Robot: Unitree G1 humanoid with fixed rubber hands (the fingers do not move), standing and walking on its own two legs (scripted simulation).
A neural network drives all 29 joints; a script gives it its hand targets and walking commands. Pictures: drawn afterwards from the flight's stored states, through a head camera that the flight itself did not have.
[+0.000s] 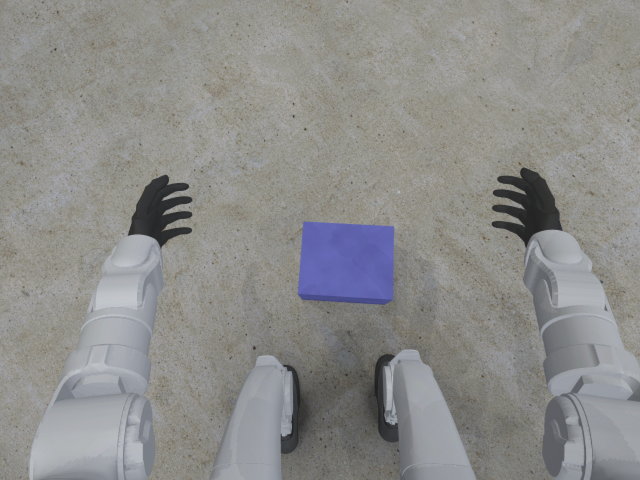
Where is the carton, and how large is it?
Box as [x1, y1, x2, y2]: [298, 221, 393, 304]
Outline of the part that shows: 303,221 298,294 302,299 384,304 392,299 393,226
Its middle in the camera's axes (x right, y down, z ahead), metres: +0.07 +0.07 +1.01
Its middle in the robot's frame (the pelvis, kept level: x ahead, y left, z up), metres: +0.45 -0.03 -0.61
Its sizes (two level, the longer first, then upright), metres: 0.225 0.180 0.144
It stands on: the floor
